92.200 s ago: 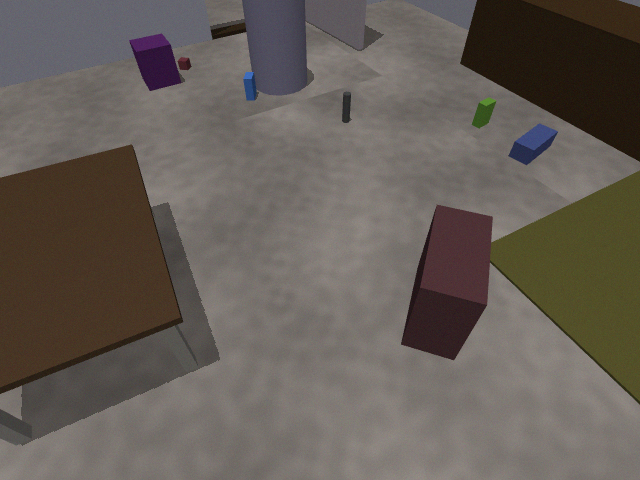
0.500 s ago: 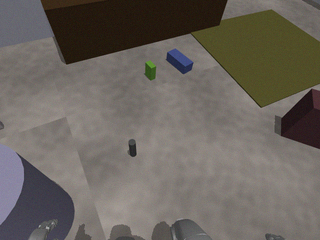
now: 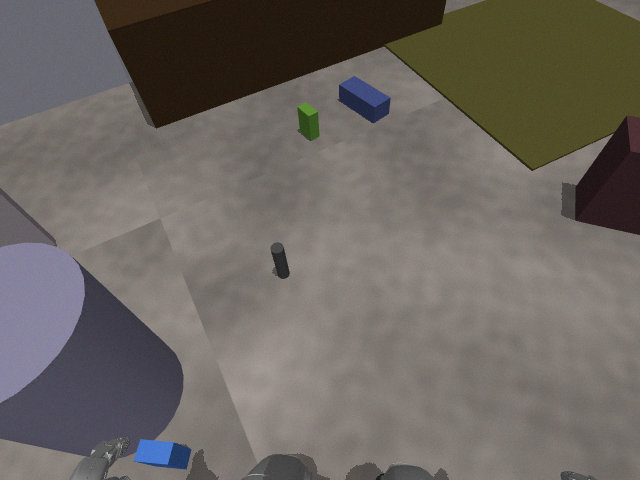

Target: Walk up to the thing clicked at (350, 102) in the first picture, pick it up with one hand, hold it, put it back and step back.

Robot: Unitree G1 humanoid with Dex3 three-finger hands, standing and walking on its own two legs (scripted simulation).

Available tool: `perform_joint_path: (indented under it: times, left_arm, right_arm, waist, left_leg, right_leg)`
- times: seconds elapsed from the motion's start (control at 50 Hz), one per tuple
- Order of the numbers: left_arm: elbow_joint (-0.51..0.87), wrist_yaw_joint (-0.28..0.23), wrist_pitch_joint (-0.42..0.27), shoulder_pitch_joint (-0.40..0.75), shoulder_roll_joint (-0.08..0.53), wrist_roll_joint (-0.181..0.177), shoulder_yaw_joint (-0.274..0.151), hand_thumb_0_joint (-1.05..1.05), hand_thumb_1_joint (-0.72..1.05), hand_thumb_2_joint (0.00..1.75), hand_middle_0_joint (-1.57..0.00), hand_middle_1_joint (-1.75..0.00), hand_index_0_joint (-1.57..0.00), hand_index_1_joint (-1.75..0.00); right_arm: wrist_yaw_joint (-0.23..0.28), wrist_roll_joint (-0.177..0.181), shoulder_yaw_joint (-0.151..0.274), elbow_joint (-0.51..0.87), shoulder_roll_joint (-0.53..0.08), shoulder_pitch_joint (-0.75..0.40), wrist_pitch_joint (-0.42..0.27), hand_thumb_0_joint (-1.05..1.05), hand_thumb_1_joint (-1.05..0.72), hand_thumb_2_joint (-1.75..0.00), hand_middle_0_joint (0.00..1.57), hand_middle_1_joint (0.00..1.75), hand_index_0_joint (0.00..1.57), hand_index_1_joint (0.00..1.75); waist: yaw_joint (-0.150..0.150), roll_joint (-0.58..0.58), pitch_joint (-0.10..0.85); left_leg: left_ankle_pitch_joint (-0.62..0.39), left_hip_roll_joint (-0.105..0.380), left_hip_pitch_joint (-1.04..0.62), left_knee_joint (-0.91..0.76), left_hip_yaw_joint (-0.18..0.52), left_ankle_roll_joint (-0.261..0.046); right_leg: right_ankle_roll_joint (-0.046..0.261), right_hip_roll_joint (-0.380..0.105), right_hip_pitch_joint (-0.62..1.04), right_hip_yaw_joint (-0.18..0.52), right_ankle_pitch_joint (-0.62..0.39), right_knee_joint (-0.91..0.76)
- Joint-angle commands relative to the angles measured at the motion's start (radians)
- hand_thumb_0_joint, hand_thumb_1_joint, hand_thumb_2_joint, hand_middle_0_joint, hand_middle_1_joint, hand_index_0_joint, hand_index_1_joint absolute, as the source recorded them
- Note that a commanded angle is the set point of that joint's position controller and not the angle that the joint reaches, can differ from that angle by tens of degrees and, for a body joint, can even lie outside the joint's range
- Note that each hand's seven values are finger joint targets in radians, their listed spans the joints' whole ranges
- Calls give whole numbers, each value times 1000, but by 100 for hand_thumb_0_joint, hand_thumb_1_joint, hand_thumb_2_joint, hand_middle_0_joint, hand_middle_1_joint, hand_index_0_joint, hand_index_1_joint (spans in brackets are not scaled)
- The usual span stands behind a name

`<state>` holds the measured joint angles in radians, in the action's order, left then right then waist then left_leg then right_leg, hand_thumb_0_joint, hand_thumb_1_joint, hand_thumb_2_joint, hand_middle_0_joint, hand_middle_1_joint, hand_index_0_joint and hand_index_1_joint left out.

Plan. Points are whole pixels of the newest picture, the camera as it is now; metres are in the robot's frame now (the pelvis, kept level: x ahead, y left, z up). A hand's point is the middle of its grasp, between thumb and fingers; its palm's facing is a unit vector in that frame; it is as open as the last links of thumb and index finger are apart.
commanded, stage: step back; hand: left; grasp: from the side
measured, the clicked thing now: (280, 261) +0.81 +0.21 -0.68
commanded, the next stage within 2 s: stand in 1.70 s
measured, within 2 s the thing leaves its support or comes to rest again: neither
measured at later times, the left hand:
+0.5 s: hand out of the picture -0.12 +0.23 -0.16, palm faces -0.02 -0.92 -0.40, open 7.4 cm
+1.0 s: hand out of the picture -0.23 +0.23 -0.14, palm faces +0.06 -0.92 -0.38, open 7.4 cm
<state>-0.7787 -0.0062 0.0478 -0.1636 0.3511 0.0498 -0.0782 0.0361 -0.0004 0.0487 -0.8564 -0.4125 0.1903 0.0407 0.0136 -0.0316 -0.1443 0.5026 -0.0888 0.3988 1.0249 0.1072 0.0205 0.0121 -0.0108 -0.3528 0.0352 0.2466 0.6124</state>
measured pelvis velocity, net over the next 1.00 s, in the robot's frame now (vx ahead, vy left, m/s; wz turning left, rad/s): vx -0.27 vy -0.05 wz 0.06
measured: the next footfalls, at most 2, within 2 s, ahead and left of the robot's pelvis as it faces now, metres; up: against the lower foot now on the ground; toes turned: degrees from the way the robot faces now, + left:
left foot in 0.08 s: -0.01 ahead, +0.12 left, +0.00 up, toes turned +0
right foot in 0.44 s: -0.20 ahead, -0.16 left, +0.00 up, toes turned +3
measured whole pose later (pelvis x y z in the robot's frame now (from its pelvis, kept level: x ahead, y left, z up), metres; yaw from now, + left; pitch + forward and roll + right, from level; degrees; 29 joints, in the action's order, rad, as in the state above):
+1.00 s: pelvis -0.27 -0.05 +0.00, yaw +3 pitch -2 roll +1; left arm -0.96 0.03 0.01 -0.24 0.40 0.03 -0.07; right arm -0.02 -0.05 0.04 -0.97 -0.34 0.23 0.00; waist 0.00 0.03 -0.04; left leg 0.31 -0.02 0.21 0.56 0.02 -0.01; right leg 0.02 -0.02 -0.30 0.00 0.41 0.67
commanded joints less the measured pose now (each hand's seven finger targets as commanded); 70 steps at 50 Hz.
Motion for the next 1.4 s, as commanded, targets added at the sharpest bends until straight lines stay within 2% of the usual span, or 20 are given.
perform_joint_path:
  times: [0.0, 0.06, 0.12, 0.2, 0.3, 0.4, 0.44, 0.46, 0.48, 0.56, 0.64, 0.74, 0.8, 0.88, 0.98, 1.02, 1.04, 1.08, 1.3, 1.38]
  left_arm:
    - [96, -32, -13, -6, 238, -11, -69, 0, 90, 90, -20, -30, -20, -30]
    - [116, -18, 11, 18, 227, -30, -48, 0, 90, 90, -20, -30, -20, -30]
    - [126, -29, 13, 100, 241, -27, -61, 0, 90, 90, -20, -30, -20, -30]
    - [43, -11, 14, -38, 231, -41, -65, 0, 90, 90, -20, -30, -20, -30]
    - [43, -4, -7, -12, 203, -27, -50, 0, 90, 90, -20, -30, -20, -30]
    - [-49, -13, -32, -150, 190, -26, -41, 0, 90, 90, -20, -30, -20, -30]
    - [-60, -12, -36, -139, 285, -2, -66, 0, 90, 90, -20, -30, -20, -30]
    - [-28, -9, -26, -84, 394, -3, -94, 0, 90, 90, -20, -30, -20, -30]
    - [11, -14, -29, -8, 450, 3, -99, 0, 90, 90, -20, -30, -20, -30]
    - [17, -24, -45, 90, 272, -4, -61, 0, 90, 90, -20, -30, -20, -30]
    - [-16, -22, -56, -61, 277, 10, -65, 0, 90, 90, -20, -30, -20, -30]
    - [-11, -9, -39, -1, 281, -9, -54, 0, 90, 90, -20, -30, -20, -30]
    - [-27, -11, -44, 3, 224, -24, -33, 0, 90, 90, -20, -30, -20, -30]
    - [-78, 18, -67, -21, 232, -31, -38, 0, 90, 90, -20, -30, -20, -30]
    - [-132, 10, -90, -65, 198, -18, -38, 0, 90, 90, -20, -30, -20, -30]
    - [-162, -8, -111, -150, 244, -1, -53, 0, 90, 90, -20, -30, -20, -30]
    - [-159, -14, -117, -158, 324, 5, -72, 0, 90, 90, -20, -30, -20, -30]
    - [-110, -12, -117, -21, 364, -4, -79, 0, 90, 90, -20, -30, -20, -30]
    - [-111, -2, -93, 12, 243, -33, -15, 0, 90, 90, -20, -30, -20, -30]
    - [-148, -5, -65, -25, 215, -49, 2, 0, 90, 90, -20, -30, -20, -30]
  right_arm:
    - [4, -15, 42, 81, -135, 28, -44, 0, -90, -90, 20, 30, 20, 30]
    - [1, -33, 64, 45, -158, 91, -47, 0, -90, -90, 20, 30, 20, 30]
    - [-6, -46, 108, 92, -378, -13, -45, 0, -90, -90, 20, 30, 20, 30]
    - [4, -43, 60, 109, -210, -121, -49, 0, -90, -90, 20, 30, 20, 30]
    - [-6, -40, 69, 97, -210, -32, -31, 0, -90, -90, 20, 30, 20, 30]
    - [-16, -25, 68, 105, -241, -81, 7, 0, -90, -90, 20, 30, 20, 30]
    - [-20, -10, 46, 121, -173, -91, 10, 0, -90, -90, 20, 30, 20, 30]
    - [-7, -4, 43, 150, -139, -129, 5, 0, -90, -90, 20, 30, 20, 30]
    - [5, -9, 68, 136, -183, -118, 11, 0, -90, -90, 20, 30, 20, 30]
    - [-8, 0, 47, 65, -155, -29, 1, 0, -90, -90, 20, 30, 20, 30]
    - [-16, -16, 35, 70, -142, -65, -22, 0, -90, -90, 20, 30, 20, 30]
    - [-26, -37, 62, -19, -143, 69, -50, 0, -90, -90, 20, 30, 20, 30]
    - [-27, -54, 88, 5, -311, -5, -62, 0, -90, -90, 20, 30, 20, 30]
    - [-35, -48, 49, 4, -176, -108, -78, 0, -90, -90, 20, 30, 20, 30]
    - [-50, -36, 62, -20, -191, -66, -50, 0, -90, -90, 20, 30, 20, 30]
    - [-47, -26, 40, -3, -110, -60, -44, 0, -90, -90, 20, 30, 20, 30]
    - [-45, -24, 28, 16, -72, -77, -49, 0, -90, -90, 20, 30, 20, 30]
    - [-33, -31, 61, -22, -178, -13, -54, 0, -90, -90, 20, 30, 20, 30]
    - [-36, -29, 51, -90, -110, 9, -72, 0, -90, -90, 20, 30, 20, 30]
    - [-28, -22, 58, -69, -241, -104, -73, 0, -90, -90, 20, 30, 20, 30]
  waist:
    - [27, 250, 239]
    - [-1, 165, 247]
    - [-57, -235, 164]
    - [47, -63, 126]
    - [-28, -133, 158]
    - [20, -191, 274]
    - [11, 15, 222]
    - [46, 268, 159]
    - [57, 335, 96]
    - [-35, 145, 92]
    - [63, 198, 142]
    - [-6, 205, 180]
    - [-22, -120, 108]
    - [22, -108, 18]
    - [17, -125, 75]
    - [53, 40, 140]
    - [73, 208, 129]
    - [20, 121, 22]
    - [-19, 166, 152]
    - [14, -65, 185]
  left_leg:
    - [-32, 77, 40, -385, -59, -16]
    - [-387, 83, -208, -658, -57, -42]
    - [-491, 549, -29, -738, 529, -353]
    - [-619, 331, -74, -621, 114, -235]
    - [-498, 308, -274, -579, 107, -261]
    - [-586, 283, -259, -423, 46, -195]
    - [-286, 143, 37, -294, 13, -96]
    - [40, -17, 157, -112, -19, -35]
    - [118, 37, 70, 87, 50, -4]
    - [-40, -30, 87, 169, 40, -21]
    - [-15, 21, 156, -117, -24, 3]
    - [-144, 63, -264, -708, -84, -43]
    - [311, 431, -181, -823, 502, -240]
    - [80, 264, -71, -770, 172, -164]
    - [133, 242, -21, -664, 107, -141]
    - [14, 147, 97, -387, 1, -84]
    - [40, 22, 269, -203, -49, -42]
    - [42, 130, 136, -90, 50, -33]
    - [-363, 80, -267, -570, -153, -25]
    - [-140, 387, -68, -692, 186, -191]
  right_leg:
    - [185, -219, 376, 193, -493, -24]
    - [98, -143, 163, 138, -296, 90]
    - [4, 64, -69, 144, 418, 558]
    - [5, 115, -109, 157, 249, 698]
    - [-50, 71, -111, 80, 275, 358]
    - [-17, 38, 158, -54, 23, -249]
    - [41, -81, 240, 186, -6, -232]
    - [183, -296, 92, 426, 14, -292]
    - [293, -440, -147, 593, 74, -361]
    - [162, -190, 9, 138, -277, -160]
    - [150, -162, 267, 177, 1, -160]
    - [122, -202, 73, 176, 210, -98]
    - [0, -24, -216, 4, 324, 255]
    - [10, -30, -41, -10, 155, 156]
    - [12, 36, 210, -93, 100, -153]
    - [46, -61, 400, 107, 139, -280]
    - [132, -268, 412, 458, 328, -393]
    - [263, -429, 122, 566, 446, -406]
    - [82, -148, 51, 20, -270, -75]
    - [10, -20, 153, -47, 226, 45]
